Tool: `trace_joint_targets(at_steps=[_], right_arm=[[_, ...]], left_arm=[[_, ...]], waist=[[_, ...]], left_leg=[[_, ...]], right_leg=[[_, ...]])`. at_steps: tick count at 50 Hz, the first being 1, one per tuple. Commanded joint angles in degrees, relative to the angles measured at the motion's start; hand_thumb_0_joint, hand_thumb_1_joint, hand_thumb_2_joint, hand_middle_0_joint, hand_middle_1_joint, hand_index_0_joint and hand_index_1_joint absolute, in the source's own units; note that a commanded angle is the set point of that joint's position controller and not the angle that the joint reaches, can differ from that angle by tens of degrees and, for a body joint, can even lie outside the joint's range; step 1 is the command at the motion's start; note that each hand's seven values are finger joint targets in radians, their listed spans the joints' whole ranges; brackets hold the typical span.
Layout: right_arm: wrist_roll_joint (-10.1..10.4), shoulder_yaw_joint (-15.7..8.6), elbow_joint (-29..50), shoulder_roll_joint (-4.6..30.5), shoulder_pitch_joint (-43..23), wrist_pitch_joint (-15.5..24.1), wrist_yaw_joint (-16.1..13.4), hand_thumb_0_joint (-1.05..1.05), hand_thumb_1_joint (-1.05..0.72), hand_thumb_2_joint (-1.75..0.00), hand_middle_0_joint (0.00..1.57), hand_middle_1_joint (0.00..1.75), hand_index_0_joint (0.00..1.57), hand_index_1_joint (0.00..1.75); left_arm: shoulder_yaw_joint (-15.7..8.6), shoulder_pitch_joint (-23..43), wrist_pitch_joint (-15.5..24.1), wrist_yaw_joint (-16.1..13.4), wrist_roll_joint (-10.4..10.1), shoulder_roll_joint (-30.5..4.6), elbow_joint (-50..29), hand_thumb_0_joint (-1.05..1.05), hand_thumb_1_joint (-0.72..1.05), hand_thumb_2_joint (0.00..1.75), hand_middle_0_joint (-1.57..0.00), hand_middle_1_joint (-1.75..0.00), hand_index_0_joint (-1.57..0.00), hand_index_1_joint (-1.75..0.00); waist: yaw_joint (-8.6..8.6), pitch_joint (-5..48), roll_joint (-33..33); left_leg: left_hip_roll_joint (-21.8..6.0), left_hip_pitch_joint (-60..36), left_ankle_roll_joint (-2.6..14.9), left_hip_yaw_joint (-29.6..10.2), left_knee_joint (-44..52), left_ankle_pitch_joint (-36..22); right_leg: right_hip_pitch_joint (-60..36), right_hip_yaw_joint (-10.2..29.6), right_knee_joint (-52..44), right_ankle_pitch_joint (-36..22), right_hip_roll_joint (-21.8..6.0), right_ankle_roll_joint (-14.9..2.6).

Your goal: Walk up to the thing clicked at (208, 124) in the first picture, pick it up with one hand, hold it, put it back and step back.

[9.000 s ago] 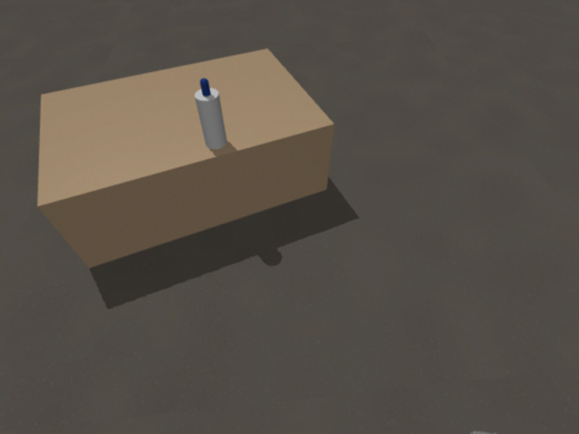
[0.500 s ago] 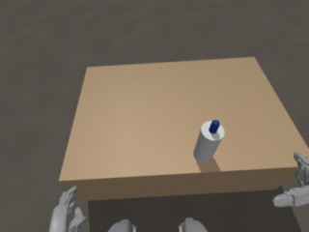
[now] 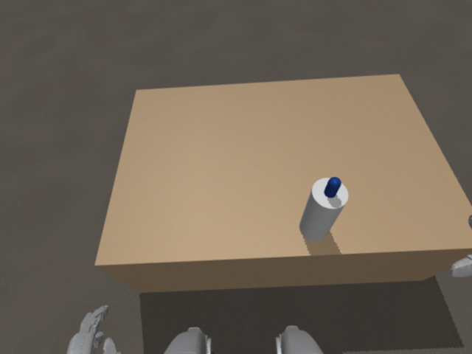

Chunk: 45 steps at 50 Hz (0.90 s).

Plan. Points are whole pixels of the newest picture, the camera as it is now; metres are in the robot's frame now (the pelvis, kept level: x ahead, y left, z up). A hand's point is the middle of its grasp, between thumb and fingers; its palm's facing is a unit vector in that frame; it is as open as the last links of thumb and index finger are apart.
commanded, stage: go down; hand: right
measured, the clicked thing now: (323, 207) +0.45 -0.20 -0.20
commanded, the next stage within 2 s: approach in 0.76 s
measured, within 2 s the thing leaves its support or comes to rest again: neither
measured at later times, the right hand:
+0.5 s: hand out of the picture +0.33 -0.38 +0.02, palm faces +0.21 +0.97 -0.13, open 17.7 cm
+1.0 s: hand out of the picture +0.35 -0.39 +0.02, palm faces +0.20 +0.98 -0.10, open 17.7 cm
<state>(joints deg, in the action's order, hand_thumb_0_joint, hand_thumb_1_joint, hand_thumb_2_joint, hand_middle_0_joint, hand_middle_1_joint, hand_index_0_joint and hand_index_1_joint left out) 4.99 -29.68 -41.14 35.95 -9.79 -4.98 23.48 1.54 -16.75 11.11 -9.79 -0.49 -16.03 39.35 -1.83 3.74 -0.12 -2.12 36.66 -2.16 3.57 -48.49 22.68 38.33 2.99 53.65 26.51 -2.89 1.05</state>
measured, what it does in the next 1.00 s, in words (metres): stands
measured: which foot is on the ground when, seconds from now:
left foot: down 0.00-1.00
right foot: down 0.00-1.00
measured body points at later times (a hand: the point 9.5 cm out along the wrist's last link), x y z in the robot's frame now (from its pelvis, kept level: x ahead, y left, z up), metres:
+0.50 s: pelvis +0.00 +0.01 +0.00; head +0.09 -0.02 +0.44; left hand +0.07 +0.29 -0.10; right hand +0.31 -0.43 +0.03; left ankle +0.01 +0.15 -0.69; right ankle +0.00 -0.13 -0.69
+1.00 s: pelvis -0.01 -0.01 -0.01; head +0.09 -0.04 +0.43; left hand +0.06 +0.28 -0.10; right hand +0.33 -0.44 +0.03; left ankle +0.01 +0.15 -0.69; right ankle +0.00 -0.13 -0.69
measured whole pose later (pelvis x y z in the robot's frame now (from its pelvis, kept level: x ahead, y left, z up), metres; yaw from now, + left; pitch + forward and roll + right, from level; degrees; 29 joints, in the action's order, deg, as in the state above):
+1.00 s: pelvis -0.01 -0.01 -0.01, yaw +1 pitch +16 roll +4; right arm 6.2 -36.0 -67.2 47.3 -28.1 12.7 32.1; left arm 3.5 -19.1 9.1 -7.1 1.3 -17.7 40.0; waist -4.2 4.5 1.5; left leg -1.8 44.1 -2.4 3.0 -49.9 21.7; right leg 46.0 2.7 56.0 26.3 -3.1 0.6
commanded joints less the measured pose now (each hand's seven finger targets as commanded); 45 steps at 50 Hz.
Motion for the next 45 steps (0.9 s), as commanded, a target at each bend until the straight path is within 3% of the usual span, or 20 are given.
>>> trace_joint_targets(at_steps=[1,2,5,6,7,11,16,18,22,23,26,27,34,35,37,39,40,41,43,45], right_arm=[[1.0,-5.2,3.8,22.1,-14.4,5.9,1.6,0.00,0.61,-0.06,0.03,0.06,0.04,0.06],[1.1,-5.0,2.6,22.0,-15.2,6.6,2.2,0.00,0.61,-0.06,0.03,0.06,0.04,0.06],[1.1,-6.5,-1.4,24.2,-15.7,8.1,3.5,0.00,0.61,-0.06,0.03,0.06,0.04,0.06],[1.1,-6.2,-2.5,24.6,-17.3,8.7,3.9,0.00,0.61,-0.06,0.03,0.06,0.04,0.06],[0.8,-6.2,-6.6,23.9,-14.7,9.0,4.1,0.00,0.61,-0.07,0.03,0.06,0.04,0.06],[1.3,-8.0,-6.0,27.2,-18.7,12.1,4.9,0.00,0.61,-0.07,0.02,0.06,0.03,0.06],[1.9,-8.7,-5.6,29.4,-24.6,15.5,6.1,0.00,0.61,-0.07,0.02,0.06,0.03,0.06],[2.0,-8.9,-6.7,30.6,-26.1,16.3,6.6,0.00,0.61,-0.07,0.02,0.06,0.03,0.06],[1.7,-9.5,-10.7,32.2,-26.4,17.4,7.2,0.00,0.61,-0.07,0.03,0.06,0.03,0.06],[1.7,-9.4,-12.2,32.1,-26.6,17.4,7.4,0.00,0.61,-0.06,0.03,0.06,0.04,0.06],[1.2,-11.2,-11.5,35.0,-27.0,17.9,7.4,0.00,0.61,-0.07,0.03,0.06,0.04,0.06],[1.4,-10.2,-12.7,33.6,-26.8,17.8,7.8,0.00,0.61,-0.07,0.03,0.06,0.03,0.06],[1.4,-10.4,-13.8,33.4,-27.2,18.2,8.2,0.00,0.61,-0.07,0.02,0.06,0.03,0.06],[1.7,-10.2,-15.2,33.6,-27.1,18.2,8.3,0.00,0.61,-0.08,0.02,0.06,0.03,0.06],[1.8,-10.9,-13.4,34.3,-28.3,18.7,8.4,0.00,0.61,-0.08,0.02,0.06,0.03,0.06],[1.6,-10.0,-13.5,33.7,-30.2,18.9,8.4,0.00,0.61,-0.08,0.02,0.06,0.03,0.06],[1.7,-10.1,-13.9,33.7,-28.9,18.8,8.5,0.00,0.61,-0.07,0.02,0.06,0.03,0.06],[1.5,-10.5,-11.7,35.1,-31.5,19.3,8.3,0.00,0.61,-0.08,0.02,0.06,0.03,0.06],[1.6,-10.1,-13.2,34.5,-30.7,19.4,8.2,0.00,0.61,-0.08,0.00,0.07,0.03,0.07],[1.8,-9.4,-13.1,33.6,-32.7,19.8,8.1,0.00,0.61,-0.10,0.00,0.07,0.02,0.07]], left_arm=[[-3.9,-3.0,1.6,-0.9,0.3,-11.3,-5.2,0.00,0.89,0.90,-0.20,-0.30,-0.20,-0.30],[-4.0,-3.3,1.5,-0.8,0.3,-11.6,-5.0,0.00,0.90,0.90,-0.20,-0.30,-0.20,-0.30],[-3.9,-4.2,0.9,-0.4,0.6,-11.8,-4.6,0.00,0.90,0.90,-0.20,-0.30,-0.20,-0.30],[-3.8,-4.0,0.8,-0.2,0.6,-11.9,-4.7,0.00,0.90,0.90,-0.20,-0.30,-0.20,-0.30],[-3.8,-4.1,0.7,-0.1,0.8,-11.9,-4.9,0.00,0.90,0.90,-0.20,-0.30,-0.20,-0.30],[-3.7,-4.1,0.3,0.3,0.8,-12.3,-5.8,0.00,0.91,0.89,-0.20,-0.30,-0.20,-0.30],[-3.4,-5.0,0.2,0.2,1.0,-12.5,-5.1,0.00,0.91,0.90,-0.19,-0.30,-0.20,-0.30],[-3.5,-6.0,0.3,-0.1,1.1,-13.1,-3.8,0.00,0.90,0.90,-0.19,-0.30,-0.20,-0.30],[-2.9,-6.7,0.1,0.1,1.4,-13.3,-3.0,0.00,0.91,0.90,-0.19,-0.30,-0.20,-0.30],[-3.3,-7.2,0.0,0.1,1.4,-13.8,-2.7,0.00,0.91,0.90,-0.19,-0.30,-0.20,-0.30],[-2.9,-7.6,-0.4,0.4,1.5,-13.2,-2.9,0.00,0.90,0.90,-0.20,-0.30,-0.20,-0.30],[-3.0,-7.6,-0.5,0.5,1.6,-13.5,-3.0,0.00,0.91,0.90,-0.19,-0.30,-0.20,-0.30],[-2.7,-7.8,-0.8,1.0,1.6,-13.3,-3.5,0.00,0.90,0.90,-0.19,-0.30,-0.20,-0.30],[-3.2,-8.1,-0.8,1.0,1.6,-14.3,-2.9,0.00,0.90,0.90,-0.19,-0.30,-0.20,-0.30],[-2.9,-8.0,-0.9,1.2,1.7,-14.0,-3.4,0.00,0.91,0.90,-0.20,-0.31,-0.20,-0.30],[-3.1,-8.3,-1.0,1.2,1.7,-13.9,-3.3,0.00,0.90,0.90,-0.20,-0.30,-0.20,-0.30],[-3.1,-8.1,-0.9,1.2,1.6,-14.2,-3.3,0.00,0.90,0.90,-0.19,-0.30,-0.20,-0.30],[-2.8,-7.9,-1.0,1.2,1.6,-13.8,-3.5,0.00,0.91,0.90,-0.19,-0.31,-0.20,-0.30],[-2.8,-8.0,-0.9,1.2,1.5,-14.1,-3.2,0.00,0.88,0.92,-0.20,-0.29,-0.19,-0.30],[-2.3,-8.0,-0.9,1.2,1.5,-13.6,-3.2,0.00,0.88,0.91,-0.20,-0.30,-0.20,-0.31]], waist=[[0.00,16.1,-9.5],[-0.39,16.3,-9.3],[0.58,15.9,-8.9],[0.33,14.6,-8.3],[0.10,12.2,-7.1],[0.56,12.8,-6.9],[-0.38,19.7,-7.6],[-1.19,19.3,-7.7],[-0.60,19.4,-9.3],[-1.26,17.5,-8.3],[-0.24,19.4,-8.7],[-0.23,19.6,-8.8],[-0.73,18.7,-8.2],[-0.90,16.8,-8.9],[-0.64,18.2,-9.3],[-1.45,19.4,-8.8],[-0.97,19.2,-9.3],[-1.29,19.0,-10.2],[-1.14,18.7,-10.4],[-2.04,18.3,-9.3]], left_leg=[[2.2,-8.1,3.23,0.1,5.2,-14.8],[2.3,-7.5,3.25,0.3,5.0,-15.6],[2.4,-7.7,3.40,0.3,4.9,-16.7],[2.5,-6.8,3.36,0.3,5.3,-15.6],[2.6,-6.6,3.44,0.4,5.4,-14.2],[2.3,-7.1,3.37,-0.6,6.3,-11.8],[1.9,-8.0,3.17,-1.7,5.0,-15.5],[1.9,-6.6,3.12,-1.7,4.7,-16.1],[2.1,-5.7,3.31,-1.4,4.2,-16.2],[2.2,-4.7,3.37,-1.2,4.5,-14.9],[2.0,-7.1,3.37,-1.4,4.5,-16.5],[2.1,-7.2,3.32,-1.5,4.4,-17.4],[2.5,-5.1,3.68,-1.0,4.4,-16.1],[2.7,-3.9,3.69,-0.8,4.4,-15.2],[2.5,-4.6,3.67,-0.9,4.4,-15.1],[2.5,-4.7,3.64,-1.1,4.3,-15.2],[2.6,-4.3,3.68,-0.8,4.1,-14.8],[2.5,-4.1,3.74,-1.0,4.3,-14.0],[2.7,-2.9,3.86,-0.5,4.2,-12.6],[2.7,-1.8,3.74,-0.7,4.1,-12.3]], right_leg=[[-10.1,-0.3,-9.5,-20.5,1.2,-1.21],[-10.4,-0.2,-9.2,-22.1,1.1,-1.08],[-10.2,0.0,-9.1,-24.8,0.9,-1.06],[-8.8,0.0,-9.3,-22.9,0.9,-1.18],[-7.1,-0.1,-9.7,-20.7,1.0,-1.35],[-5.6,-0.5,-9.8,-16.1,1.4,-2.12],[-8.5,-0.9,-7.6,-19.5,1.8,-2.16],[-8.2,-0.9,-7.0,-20.2,1.8,-2.13],[-7.6,-0.8,-6.9,-20.9,1.8,-1.95],[-6.8,-0.6,-7.1,-19.7,1.8,-2.05],[-6.9,-0.7,-6.8,-21.4,2.0,-2.14],[-6.7,-0.9,-6.6,-22.2,2.0,-2.02],[-7.5,-0.4,-6.8,-22.7,1.4,-1.90],[-6.7,-0.3,-7.1,-21.8,1.4,-1.71],[-6.8,-0.3,-6.8,-21.2,1.5,-1.90],[-6.9,-0.3,-6.8,-21.0,1.4,-1.88],[-7.2,-0.2,-7.0,-20.9,1.4,-1.81],[-6.9,-0.2,-7.1,-19.5,1.5,-1.90],[-7.9,0.1,-7.8,-19.0,1.2,-1.51],[-7.4,0.0,-7.2,-17.9,1.3,-1.77]])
